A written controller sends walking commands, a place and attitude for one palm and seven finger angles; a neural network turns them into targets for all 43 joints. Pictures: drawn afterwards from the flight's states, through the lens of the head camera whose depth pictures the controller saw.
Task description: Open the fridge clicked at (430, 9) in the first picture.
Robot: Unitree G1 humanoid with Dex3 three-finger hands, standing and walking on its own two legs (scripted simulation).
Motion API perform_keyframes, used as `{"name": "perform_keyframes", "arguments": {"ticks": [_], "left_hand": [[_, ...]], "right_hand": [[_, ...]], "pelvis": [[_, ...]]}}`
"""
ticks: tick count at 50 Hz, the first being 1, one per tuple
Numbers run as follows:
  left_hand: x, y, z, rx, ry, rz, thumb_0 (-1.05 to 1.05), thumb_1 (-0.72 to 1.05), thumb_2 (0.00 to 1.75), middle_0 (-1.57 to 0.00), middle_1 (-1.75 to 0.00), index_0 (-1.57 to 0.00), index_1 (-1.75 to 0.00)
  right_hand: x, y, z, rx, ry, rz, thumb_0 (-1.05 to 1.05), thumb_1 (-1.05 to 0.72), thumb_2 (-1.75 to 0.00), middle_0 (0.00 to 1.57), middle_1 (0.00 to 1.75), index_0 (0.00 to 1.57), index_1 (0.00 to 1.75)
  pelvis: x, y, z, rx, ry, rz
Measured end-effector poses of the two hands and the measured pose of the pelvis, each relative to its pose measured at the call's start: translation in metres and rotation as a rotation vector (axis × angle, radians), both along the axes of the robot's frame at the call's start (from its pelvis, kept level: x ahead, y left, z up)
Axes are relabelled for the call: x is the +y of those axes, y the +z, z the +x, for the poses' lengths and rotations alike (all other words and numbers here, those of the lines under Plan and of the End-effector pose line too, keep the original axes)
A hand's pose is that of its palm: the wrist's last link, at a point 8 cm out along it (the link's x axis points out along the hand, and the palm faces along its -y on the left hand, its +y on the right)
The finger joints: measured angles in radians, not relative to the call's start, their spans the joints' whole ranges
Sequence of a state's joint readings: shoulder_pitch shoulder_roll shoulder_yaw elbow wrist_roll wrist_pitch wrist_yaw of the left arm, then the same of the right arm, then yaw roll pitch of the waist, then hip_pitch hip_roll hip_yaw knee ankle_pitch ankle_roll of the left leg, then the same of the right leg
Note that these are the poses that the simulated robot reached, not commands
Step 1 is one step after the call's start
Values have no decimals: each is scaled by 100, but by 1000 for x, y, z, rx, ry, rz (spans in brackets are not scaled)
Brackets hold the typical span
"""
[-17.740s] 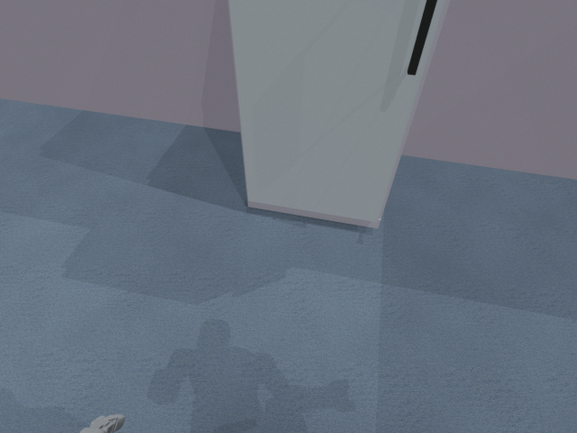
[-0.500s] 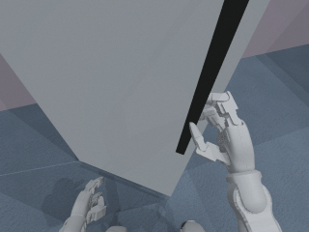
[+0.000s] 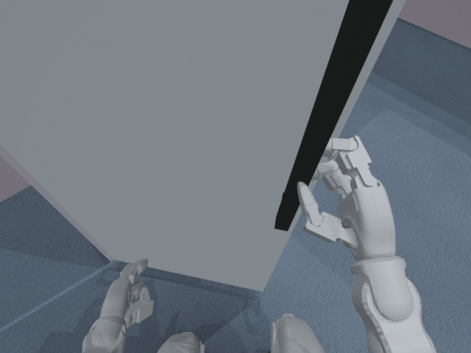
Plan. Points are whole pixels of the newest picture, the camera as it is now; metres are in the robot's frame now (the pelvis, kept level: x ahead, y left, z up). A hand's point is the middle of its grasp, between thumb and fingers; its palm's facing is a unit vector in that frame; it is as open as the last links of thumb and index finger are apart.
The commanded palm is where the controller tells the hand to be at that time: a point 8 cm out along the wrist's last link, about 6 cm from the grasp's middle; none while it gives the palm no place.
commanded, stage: walk backward, drawing the door open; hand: right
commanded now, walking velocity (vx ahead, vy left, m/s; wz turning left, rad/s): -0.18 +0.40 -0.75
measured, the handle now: (316, 123) +0.34 -0.05 +0.24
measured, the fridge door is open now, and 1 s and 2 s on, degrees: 55 83 74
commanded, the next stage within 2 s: stop walking and hold the door back in 0.62 s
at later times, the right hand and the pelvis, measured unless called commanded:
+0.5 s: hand (240, 348) +0.12 +0.02 +0.16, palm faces +0.30 +0.93 -0.19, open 7.5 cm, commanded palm +0.08 -0.02 +0.16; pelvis -0.08 +0.20 +0.00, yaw -23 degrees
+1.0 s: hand out of the picture +0.03 +0.10 +0.16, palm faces +0.71 +0.67 -0.24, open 7.4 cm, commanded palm +0.00 +0.04 +0.15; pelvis -0.10 +0.40 +0.01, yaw -40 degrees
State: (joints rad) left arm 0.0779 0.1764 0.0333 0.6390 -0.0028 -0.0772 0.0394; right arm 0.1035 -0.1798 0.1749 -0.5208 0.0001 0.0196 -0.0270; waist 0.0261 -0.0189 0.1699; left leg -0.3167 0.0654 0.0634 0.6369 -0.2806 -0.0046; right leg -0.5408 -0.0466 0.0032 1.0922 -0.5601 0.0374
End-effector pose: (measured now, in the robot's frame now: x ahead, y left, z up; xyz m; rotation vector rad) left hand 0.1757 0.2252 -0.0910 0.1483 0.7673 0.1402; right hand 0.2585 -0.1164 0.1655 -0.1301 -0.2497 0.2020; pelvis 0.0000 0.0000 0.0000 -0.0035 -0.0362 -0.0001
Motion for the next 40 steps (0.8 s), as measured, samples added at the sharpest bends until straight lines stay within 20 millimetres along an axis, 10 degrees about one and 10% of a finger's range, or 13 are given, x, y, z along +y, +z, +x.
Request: {"name": "perform_keyframes", "arguments": {"ticks": [28, 40], "left_hand": [[142, 9, -2, -92, -434, 76, 1, 91, 90, -20, -30, -20, -30], [189, -4, 15, -22, -669, -27, 1, 91, 90, -21, -30, -20, -30]], "right_hand": [[100, -4, -189, -55, -518, -58, -10, -60, -93, 35, 128, 12, 111], [177, -1, -261, 4, -878, -82, -10, -61, -98, 32, 124, 11, 110]], "pelvis": [[222, -15, -86, 14, -435, -1], [342, -6, -80, -10, -578, 12]]}}
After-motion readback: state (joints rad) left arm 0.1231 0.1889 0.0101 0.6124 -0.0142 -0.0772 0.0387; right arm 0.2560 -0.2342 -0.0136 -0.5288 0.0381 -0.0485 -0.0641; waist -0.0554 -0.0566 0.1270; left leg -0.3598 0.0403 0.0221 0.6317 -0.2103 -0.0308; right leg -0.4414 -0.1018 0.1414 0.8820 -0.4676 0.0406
